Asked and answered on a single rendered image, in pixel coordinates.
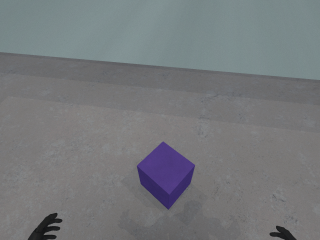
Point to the robot right hand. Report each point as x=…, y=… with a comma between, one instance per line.
x=283, y=234

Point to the robot left hand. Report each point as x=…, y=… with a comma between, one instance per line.
x=42, y=228

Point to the carton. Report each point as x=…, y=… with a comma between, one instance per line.
x=165, y=173

